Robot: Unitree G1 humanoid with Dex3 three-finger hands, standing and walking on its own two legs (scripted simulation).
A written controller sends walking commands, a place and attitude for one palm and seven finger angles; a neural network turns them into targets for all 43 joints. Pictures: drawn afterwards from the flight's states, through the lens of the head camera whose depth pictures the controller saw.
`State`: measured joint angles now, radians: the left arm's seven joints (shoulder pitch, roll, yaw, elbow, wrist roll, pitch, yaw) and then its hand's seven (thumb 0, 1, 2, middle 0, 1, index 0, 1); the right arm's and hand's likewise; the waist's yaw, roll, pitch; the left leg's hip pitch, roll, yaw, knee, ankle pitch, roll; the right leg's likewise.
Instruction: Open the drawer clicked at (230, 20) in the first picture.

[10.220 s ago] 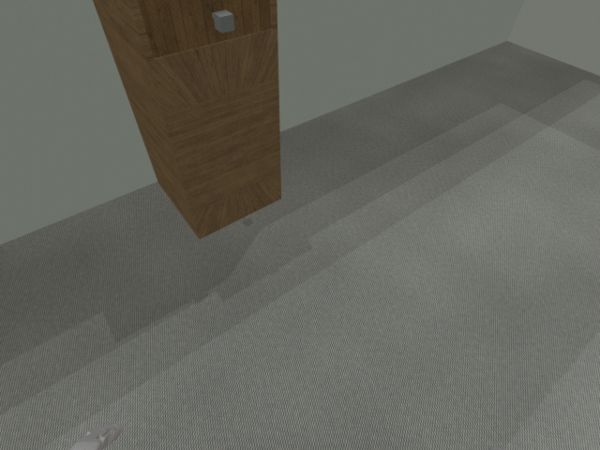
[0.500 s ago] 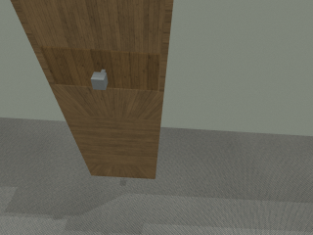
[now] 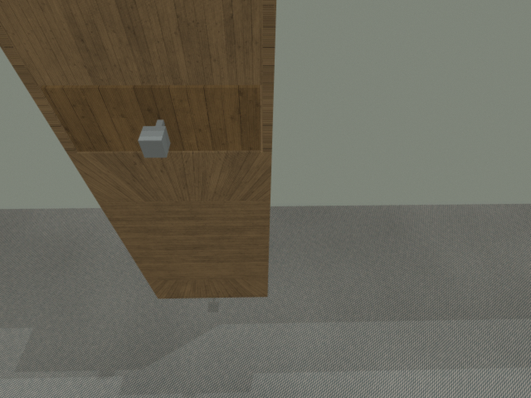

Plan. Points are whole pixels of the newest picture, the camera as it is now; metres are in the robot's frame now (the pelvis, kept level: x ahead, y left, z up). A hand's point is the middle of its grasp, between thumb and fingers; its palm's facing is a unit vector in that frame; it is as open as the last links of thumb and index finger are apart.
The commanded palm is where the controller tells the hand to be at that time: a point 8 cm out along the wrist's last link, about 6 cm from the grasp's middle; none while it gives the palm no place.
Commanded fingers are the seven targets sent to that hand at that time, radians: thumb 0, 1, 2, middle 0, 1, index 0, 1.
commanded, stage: look again from close up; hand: left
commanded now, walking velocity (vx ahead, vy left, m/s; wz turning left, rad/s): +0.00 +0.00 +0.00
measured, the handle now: (157, 135) +0.54 +0.24 +0.08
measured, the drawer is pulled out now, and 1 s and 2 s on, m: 0.00 0.00 0.00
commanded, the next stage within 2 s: shuffle to correct the standing spot in 0.52 s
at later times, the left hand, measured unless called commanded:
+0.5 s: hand out of the picture -0.01 +0.22 -0.17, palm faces +0.02 -0.97 -0.25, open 7.4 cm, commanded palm none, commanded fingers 0.00 0.90 0.90 -0.20 -0.30 -0.20 -0.30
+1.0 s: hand out of the picture -0.10 +0.18 -0.18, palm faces +0.04 -0.99 -0.15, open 7.4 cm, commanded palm none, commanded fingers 0.00 0.90 0.90 -0.20 -0.30 -0.20 -0.30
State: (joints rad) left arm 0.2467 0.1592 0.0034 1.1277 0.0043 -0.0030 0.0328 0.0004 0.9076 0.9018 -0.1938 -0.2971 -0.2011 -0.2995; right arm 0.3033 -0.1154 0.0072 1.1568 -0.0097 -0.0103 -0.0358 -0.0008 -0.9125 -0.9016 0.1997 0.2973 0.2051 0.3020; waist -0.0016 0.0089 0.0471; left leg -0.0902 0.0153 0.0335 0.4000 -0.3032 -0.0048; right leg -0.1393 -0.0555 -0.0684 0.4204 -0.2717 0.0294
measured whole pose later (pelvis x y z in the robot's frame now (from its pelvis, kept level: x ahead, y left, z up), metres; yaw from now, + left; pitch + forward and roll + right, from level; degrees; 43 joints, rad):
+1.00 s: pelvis -0.06 +0.02 +0.00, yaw +1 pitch -1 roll -1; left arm 0.37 0.14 0.03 1.09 0.02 0.04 -0.01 0.00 0.91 0.90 -0.19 -0.30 -0.20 -0.30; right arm 0.41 -0.15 -0.02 1.10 -0.03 0.00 -0.02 0.00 -0.91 -0.90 0.20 0.30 0.20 0.30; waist -0.03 0.01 0.01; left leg -0.23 0.00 0.03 0.52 -0.27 0.04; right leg -0.38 -0.05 -0.07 0.83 -0.42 0.00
